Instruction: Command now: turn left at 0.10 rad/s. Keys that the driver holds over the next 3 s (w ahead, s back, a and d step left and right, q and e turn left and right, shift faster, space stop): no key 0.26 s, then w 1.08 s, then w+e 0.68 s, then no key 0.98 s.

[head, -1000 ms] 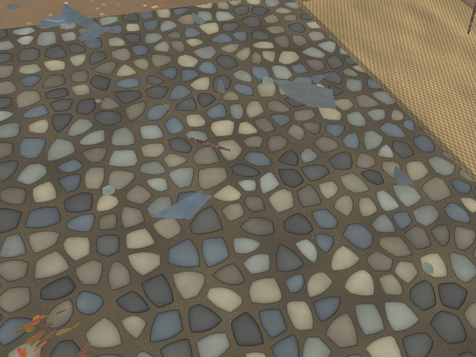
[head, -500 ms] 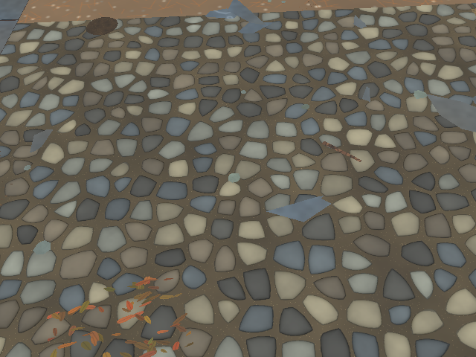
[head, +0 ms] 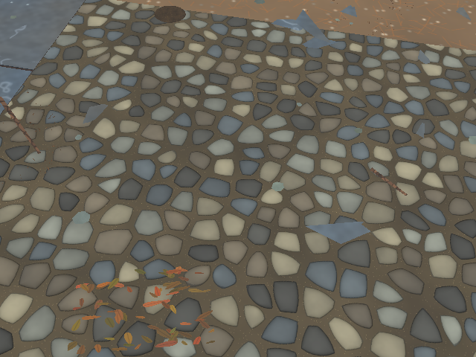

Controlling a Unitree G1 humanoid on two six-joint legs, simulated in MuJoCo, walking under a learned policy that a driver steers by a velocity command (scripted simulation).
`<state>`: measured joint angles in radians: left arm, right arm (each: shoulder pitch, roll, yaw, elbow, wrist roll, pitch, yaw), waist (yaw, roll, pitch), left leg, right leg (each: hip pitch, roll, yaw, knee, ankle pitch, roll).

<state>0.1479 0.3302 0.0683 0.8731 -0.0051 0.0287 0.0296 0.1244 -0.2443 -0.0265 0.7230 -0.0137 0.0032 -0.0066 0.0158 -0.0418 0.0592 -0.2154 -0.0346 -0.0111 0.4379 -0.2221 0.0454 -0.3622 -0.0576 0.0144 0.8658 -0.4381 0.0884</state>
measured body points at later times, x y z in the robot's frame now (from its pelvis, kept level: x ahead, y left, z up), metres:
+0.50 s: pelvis +0.04 +0.00 -0.01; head +0.04 +0.00 +0.44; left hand +0.09 +0.27 -0.15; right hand +0.12 -0.28 -0.13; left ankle +0.01 +0.09 -0.74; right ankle -0.01 -0.15 -0.74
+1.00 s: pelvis +0.27 -0.05 -0.02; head +0.31 -0.06 +0.42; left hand +0.49 +0.19 -0.11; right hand +0.22 -0.32 -0.16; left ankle +0.06 +0.09 -0.67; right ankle +0.38 -0.14 -0.74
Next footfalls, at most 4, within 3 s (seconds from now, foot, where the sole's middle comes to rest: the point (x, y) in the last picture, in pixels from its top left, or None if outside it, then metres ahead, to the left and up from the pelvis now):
0.12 right None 0.03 -0.15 -0.78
0.94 right None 0.42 -0.14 -0.78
1.48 left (207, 273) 0.71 0.10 -0.78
2.00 right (300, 214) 0.94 -0.20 -0.78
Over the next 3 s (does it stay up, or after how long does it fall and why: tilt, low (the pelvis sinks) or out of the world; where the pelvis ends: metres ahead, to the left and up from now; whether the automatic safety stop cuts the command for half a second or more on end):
stays up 1.03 -0.13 -0.01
